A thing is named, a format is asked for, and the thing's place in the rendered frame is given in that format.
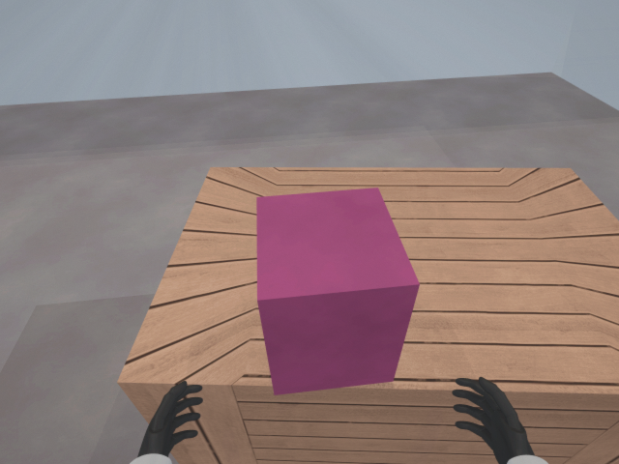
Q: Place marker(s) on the right robot hand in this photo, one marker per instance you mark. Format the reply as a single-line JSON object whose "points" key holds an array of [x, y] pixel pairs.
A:
{"points": [[502, 430]]}

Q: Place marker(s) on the pedestal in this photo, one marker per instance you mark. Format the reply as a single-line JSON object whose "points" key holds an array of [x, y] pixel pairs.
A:
{"points": [[519, 284]]}

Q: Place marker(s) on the left robot hand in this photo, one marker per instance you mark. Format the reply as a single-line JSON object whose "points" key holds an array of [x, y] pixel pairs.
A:
{"points": [[159, 437]]}

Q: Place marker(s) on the carton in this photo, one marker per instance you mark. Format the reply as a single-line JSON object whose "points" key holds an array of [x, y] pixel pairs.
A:
{"points": [[335, 289]]}

